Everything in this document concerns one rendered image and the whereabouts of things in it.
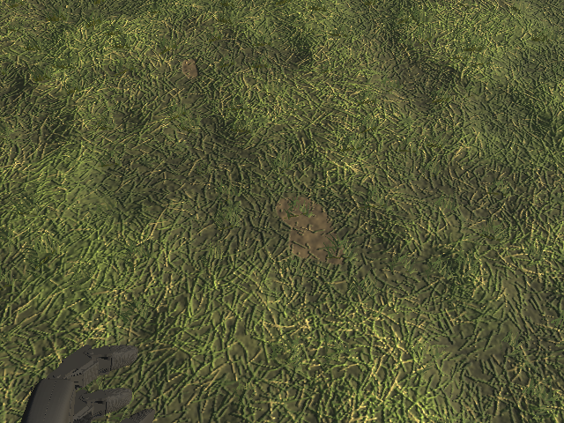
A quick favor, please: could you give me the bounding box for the robot left hand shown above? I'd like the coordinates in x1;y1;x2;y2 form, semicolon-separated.
20;345;155;423

